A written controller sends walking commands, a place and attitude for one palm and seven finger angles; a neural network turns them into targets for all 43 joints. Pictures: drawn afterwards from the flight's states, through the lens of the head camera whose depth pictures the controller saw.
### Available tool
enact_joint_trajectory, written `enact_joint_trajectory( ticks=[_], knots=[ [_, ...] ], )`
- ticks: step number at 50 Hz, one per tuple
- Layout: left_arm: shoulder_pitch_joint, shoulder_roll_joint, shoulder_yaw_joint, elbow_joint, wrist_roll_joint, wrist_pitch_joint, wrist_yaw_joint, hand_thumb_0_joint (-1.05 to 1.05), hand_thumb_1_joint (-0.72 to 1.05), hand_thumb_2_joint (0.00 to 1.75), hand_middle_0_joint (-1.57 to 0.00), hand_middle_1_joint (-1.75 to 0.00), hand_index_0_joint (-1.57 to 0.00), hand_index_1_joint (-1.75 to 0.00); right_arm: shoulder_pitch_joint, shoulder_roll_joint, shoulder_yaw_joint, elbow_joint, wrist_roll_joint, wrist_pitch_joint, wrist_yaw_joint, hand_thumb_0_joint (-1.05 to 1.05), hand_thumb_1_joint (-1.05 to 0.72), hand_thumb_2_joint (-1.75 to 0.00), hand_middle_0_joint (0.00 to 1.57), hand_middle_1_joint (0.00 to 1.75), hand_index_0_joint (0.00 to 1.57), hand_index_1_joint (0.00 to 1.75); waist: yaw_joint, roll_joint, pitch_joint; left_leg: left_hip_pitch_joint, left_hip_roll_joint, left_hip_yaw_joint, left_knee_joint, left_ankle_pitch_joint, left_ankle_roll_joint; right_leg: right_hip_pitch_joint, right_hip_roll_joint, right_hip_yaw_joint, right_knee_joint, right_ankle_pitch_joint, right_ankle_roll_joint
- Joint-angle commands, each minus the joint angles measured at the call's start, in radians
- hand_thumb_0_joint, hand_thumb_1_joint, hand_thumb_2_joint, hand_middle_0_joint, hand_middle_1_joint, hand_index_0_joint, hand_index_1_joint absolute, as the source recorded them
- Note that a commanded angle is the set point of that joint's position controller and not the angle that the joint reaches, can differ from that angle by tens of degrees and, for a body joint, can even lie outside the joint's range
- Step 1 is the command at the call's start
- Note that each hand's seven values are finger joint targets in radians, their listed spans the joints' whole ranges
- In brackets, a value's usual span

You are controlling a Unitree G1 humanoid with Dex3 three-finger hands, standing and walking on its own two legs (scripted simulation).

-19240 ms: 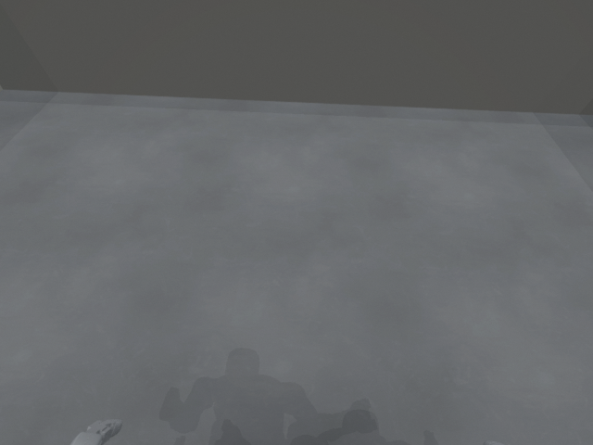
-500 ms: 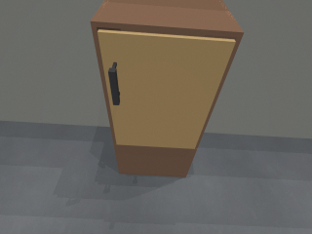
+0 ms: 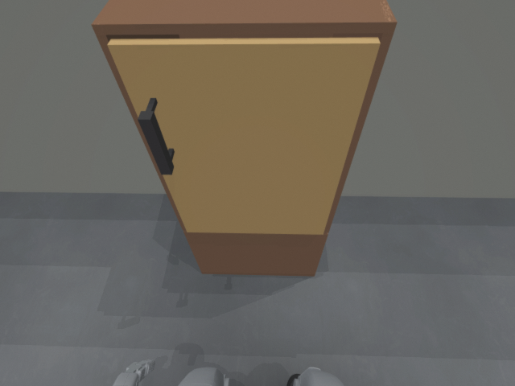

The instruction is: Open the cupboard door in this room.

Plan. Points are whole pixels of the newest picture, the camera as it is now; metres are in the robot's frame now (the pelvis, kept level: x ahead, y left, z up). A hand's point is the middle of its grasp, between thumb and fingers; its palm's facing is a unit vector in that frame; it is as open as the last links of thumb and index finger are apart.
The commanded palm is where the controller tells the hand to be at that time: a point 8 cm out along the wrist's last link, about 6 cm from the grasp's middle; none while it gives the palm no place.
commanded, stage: come to a stop and stand still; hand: left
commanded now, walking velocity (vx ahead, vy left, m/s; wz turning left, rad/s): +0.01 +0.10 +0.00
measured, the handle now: (160, 138) +0.53 +0.21 +0.05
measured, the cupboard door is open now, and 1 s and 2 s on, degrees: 0 0 0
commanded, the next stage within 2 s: look again from close up in 1.00 s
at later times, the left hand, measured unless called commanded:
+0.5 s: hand out of the picture -0.04 +0.19 -0.16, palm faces +0.03 -0.98 -0.21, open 7.3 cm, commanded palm none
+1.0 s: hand out of the picture +0.01 +0.18 -0.16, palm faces -0.01 -0.98 -0.22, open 7.3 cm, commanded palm none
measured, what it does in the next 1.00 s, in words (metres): steps on the spot: left foot, then right foot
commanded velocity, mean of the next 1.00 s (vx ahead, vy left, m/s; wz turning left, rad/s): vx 0.04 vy -0.01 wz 0.00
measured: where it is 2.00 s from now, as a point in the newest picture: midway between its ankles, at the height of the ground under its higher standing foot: outside the picture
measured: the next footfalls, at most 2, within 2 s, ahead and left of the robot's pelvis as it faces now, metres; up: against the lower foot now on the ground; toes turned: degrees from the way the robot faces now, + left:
left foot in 0.18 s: +0.00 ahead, +0.10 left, +0.00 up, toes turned +1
right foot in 0.50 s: -0.02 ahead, -0.08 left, +0.00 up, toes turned -3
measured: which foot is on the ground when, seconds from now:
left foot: up 0.00-0.16, down 0.18-1.00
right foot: down 0.00-0.20, up 0.22-0.48, down 0.50-1.00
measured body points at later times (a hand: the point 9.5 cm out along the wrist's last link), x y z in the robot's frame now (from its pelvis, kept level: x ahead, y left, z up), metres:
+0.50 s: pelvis -0.03 +0.01 +0.01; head +0.00 +0.00 +0.46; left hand -0.04 +0.25 -0.14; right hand -0.04 -0.21 -0.15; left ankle -0.03 +0.13 -0.73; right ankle -0.06 -0.08 -0.73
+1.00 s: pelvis -0.01 +0.00 +0.01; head -0.01 -0.01 +0.46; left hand +0.01 +0.23 -0.14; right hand -0.01 -0.22 -0.15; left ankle -0.04 +0.10 -0.73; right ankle -0.06 -0.08 -0.73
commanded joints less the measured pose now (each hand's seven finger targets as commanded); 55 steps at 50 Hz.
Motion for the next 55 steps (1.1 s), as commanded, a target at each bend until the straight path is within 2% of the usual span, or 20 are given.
enact_joint_trajectory(
  ticks=[1,4,7,8,9,10,11,13,16,21,24,25,26,27,30,32,35,38,43,55],
  knots=[
    [0.097,0.21,0.053,-0.052,0.006,0.01,0.011,0.0,0.9,0.9,-0.2,-0.3,-0.2,-0.3,0.136,-0.009,-0.002,-0.03,-0.011,0.015,0.018,0.0,-0.9,-0.9,0.2,0.3,0.2,0.3,0.039,-0.15,-0.161,0.058,0.014,0.012,-0.093,0.061,-0.007,0.064,-0.261,0.267,-0.297,0.061,-0.138],
    [0.105,0.214,0.054,-0.065,0.012,0.016,0.008,0.0,0.9,0.9,-0.2,-0.3,-0.2,-0.3,0.112,-0.016,0.0,-0.059,-0.008,0.003,0.023,0.0,-0.9,-0.9,0.2,0.3,0.2,0.3,0.043,-0.143,-0.148,0.111,0.002,0.028,-0.257,0.059,0.005,0.038,-0.246,0.308,-0.335,-0.147,-0.132],
    [0.064,0.195,0.048,-0.074,0.0,0.033,0.004,0.0,0.9,0.9,-0.2,-0.3,-0.2,-0.3,0.23,-0.014,0.005,-0.033,-0.005,-0.009,0.023,0.0,-0.9,-0.9,0.2,0.3,0.2,0.3,-0.025,-0.116,-0.138,0.375,-0.028,0.063,-0.589,0.197,0.026,-0.124,-0.16,0.225,-0.303,-0.362,-0.035],
    [0.075,0.151,0.034,-0.079,-0.004,0.037,0.001,0.0,0.9,0.9,-0.2,-0.3,-0.2,-0.3,0.243,-0.046,0.0,-0.034,-0.009,-0.013,0.016,0.0,-0.9,-0.9,0.2,0.3,0.2,0.3,-0.03,0.012,-0.124,0.402,0.037,-0.012,-0.713,0.132,0.039,-0.168,-0.09,0.164,-0.183,-0.392,0.01],
    [0.081,0.08,0.021,-0.092,-0.016,0.042,-0.005,0.0,0.9,0.9,-0.2,-0.3,-0.2,-0.3,0.205,-0.118,-0.01,-0.061,-0.023,-0.019,0.011,0.0,-0.9,-0.9,0.2,0.3,0.2,0.3,-0.026,0.293,-0.07,0.276,0.236,-0.312,-0.889,-0.083,0.114,-0.205,0.02,0.058,0.035,-0.352,0.063],
    [0.054,0.083,0.019,-0.1,-0.015,0.042,-0.006,0.0,0.9,0.9,-0.2,-0.3,-0.2,-0.3,0.108,-0.155,-0.01,-0.111,-0.027,-0.017,0.005,0.0,-0.9,-0.9,0.2,0.3,0.2,0.3,-0.011,0.318,0.022,0.042,0.345,-0.429,-0.994,-0.162,0.195,-0.159,0.038,0.067,0.203,-0.295,0.067],
    [0.065,0.102,0.024,-0.079,-0.005,0.041,-0.014,0.0,0.9,0.9,-0.2,-0.3,-0.2,-0.3,0.024,-0.135,0.001,-0.125,-0.028,-0.023,0.005,0.0,-0.9,-0.9,0.2,0.3,0.2,0.3,0.024,0.228,0.033,-0.054,0.318,-0.383,-1.01,-0.153,0.21,-0.083,0.015,0.135,0.291,-0.205,0.055],
    [0.17,0.078,0.025,-0.026,0.006,0.036,-0.029,0.0,0.9,0.9,-0.2,-0.3,-0.2,-0.3,-0.036,-0.098,0.014,-0.128,-0.022,-0.037,0.0,0.0,-0.9,-0.9,0.2,0.3,0.2,0.3,0.081,0.149,-0.002,-0.035,0.236,-0.245,-0.941,-0.01,0.169,-0.036,0.043,0.117,0.407,-0.136,0.054],
    [0.197,0.058,0.013,-0.002,0.003,0.02,-0.034,0.0,0.9,0.9,-0.2,-0.3,-0.2,-0.3,0.044,-0.11,0.013,-0.098,-0.017,-0.047,-0.001,0.0,-0.9,-0.9,0.2,0.3,0.2,0.3,0.045,0.118,-0.026,0.144,0.205,-0.179,-0.902,0.091,0.175,-0.095,0.04,0.073,0.386,-0.153,0.061],
    [0.163,0.03,-0.006,-0.003,-0.007,-0.005,-0.029,0.0,0.9,0.9,-0.2,-0.3,-0.2,-0.3,0.159,-0.11,0.009,-0.041,-0.025,-0.045,-0.005,0.0,-0.9,-0.9,0.2,0.3,0.2,0.3,-0.011,0.13,-0.058,0.291,0.245,-0.21,-0.811,0.351,0.199,0.012,0.036,0.039,0.03,-0.298,0.063],
    [0.29,0.056,-0.007,0.066,-0.013,-0.027,-0.017,0.0,0.9,0.9,-0.2,-0.3,-0.2,-0.3,0.162,-0.077,0.02,-0.014,-0.001,-0.049,-0.001,0.0,-0.9,-0.9,0.2,0.3,0.2,0.3,0.039,0.009,-0.15,0.184,0.15,-0.099,-0.626,0.444,0.107,0.342,-0.01,0.104,-0.265,0.008,0.051],
    [0.415,0.097,-0.016,0.142,-0.005,-0.04,0.031,0.0,0.9,0.9,-0.2,-0.3,-0.2,-0.3,-0.062,-0.099,0.025,-0.077,0.014,-0.06,0.012,0.0,-0.9,-0.9,0.2,0.3,0.2,0.3,0.127,-0.078,0.0,0.12,0.092,0.004,-0.462,0.262,0.033,0.17,-0.084,0.233,-0.332,0.229,0.056],
    [0.318,0.135,-0.037,0.09,-0.009,-0.053,0.021,0.0,0.9,0.9,-0.2,-0.3,-0.2,-0.3,0.018,-0.03,0.035,-0.11,0.001,-0.038,0.026,0.0,-0.9,-0.9,0.2,0.3,0.2,0.3,0.019,-0.126,-0.006,0.095,0.039,-0.001,-0.389,0.089,0.025,0.081,-0.17,0.33,-0.393,-0.075,-0.007],
    [0.264,0.134,-0.042,0.06,-0.008,-0.054,0.011,0.0,0.9,0.9,-0.2,-0.3,-0.2,-0.3,0.06,-0.014,0.035,-0.1,-0.007,-0.034,0.032,0.0,-0.9,-0.9,0.2,0.3,0.2,0.3,-0.005,-0.005,-0.005,0.13,0.021,0.008,-0.383,0.129,0.026,0.055,-0.155,0.296,-0.375,-0.152,-0.051],
    [0.272,0.1,-0.023,0.071,-0.013,-0.079,0.021,0.0,0.9,0.9,-0.2,-0.3,-0.2,-0.3,0.109,-0.008,0.045,-0.061,-0.005,-0.043,0.03,0.0,-0.9,-0.9,0.2,0.3,0.2,0.3,-0.002,-0.151,-0.175,0.056,0.031,-0.002,-0.359,0.127,0.037,0.339,-0.138,0.266,-0.248,0.402,-0.094],
    [0.277,0.086,-0.027,0.077,-0.012,-0.076,0.025,0.0,0.9,0.9,-0.2,-0.3,-0.2,-0.3,0.109,-0.001,0.05,-0.051,0.002,-0.054,0.017,0.0,-0.9,-0.9,0.2,0.3,0.2,0.3,0.006,-0.145,-0.213,0.129,0.026,0.001,-0.476,0.157,0.033,0.378,-0.13,0.232,-0.18,0.605,-0.088],
    [0.267,0.073,-0.031,0.081,-0.023,-0.06,0.024,0.0,0.9,0.9,-0.2,-0.3,-0.2,-0.3,0.152,-0.017,0.052,-0.004,0.001,-0.063,0.004,0.0,-0.9,-0.9,0.2,0.3,0.2,0.3,0.003,0.013,-0.161,0.257,0.08,-0.05,-0.613,0.467,0.054,0.268,-0.056,0.18,-0.122,0.388,-0.022],
    [0.273,0.067,-0.032,0.099,-0.017,-0.042,0.023,0.0,0.9,0.9,-0.2,-0.3,-0.2,-0.3,0.125,-0.017,0.057,0.026,-0.002,-0.061,-0.007,0.0,-0.9,-0.9,0.2,0.3,0.2,0.3,0.028,0.113,-0.029,0.202,0.111,-0.071,-0.622,0.56,0.078,0.215,-0.029,0.163,-0.158,0.193,-0.007],
    [0.276,0.077,-0.034,0.106,-0.016,-0.041,0.018,0.0,0.9,0.9,-0.2,-0.3,-0.2,-0.3,0.127,-0.021,0.058,0.035,-0.001,-0.057,-0.009,0.0,-0.9,-0.9,0.2,0.3,0.2,0.3,0.024,-0.031,-0.039,0.214,0.097,-0.062,-0.648,0.462,0.068,0.241,-0.041,0.176,-0.192,0.24,-0.004],
    [0.246,0.112,-0.031,0.094,-0.018,-0.035,0.01,0.0,0.9,0.9,-0.2,-0.3,-0.2,-0.3,0.1,-0.061,0.059,0.054,-0.002,-0.056,-0.01,0.0,-0.9,-0.9,0.2,0.3,0.2,0.3,0.027,-0.003,-0.053,0.237,0.099,-0.06,-0.685,0.439,0.066,0.257,-0.045,0.186,-0.21,0.2,-0.005]
  ],
)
